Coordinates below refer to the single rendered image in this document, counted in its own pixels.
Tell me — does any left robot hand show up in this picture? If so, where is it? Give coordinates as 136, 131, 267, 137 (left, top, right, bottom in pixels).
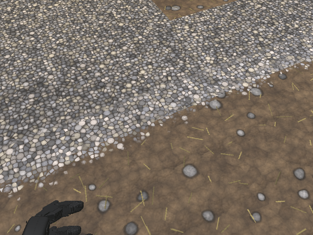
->
22, 200, 93, 235

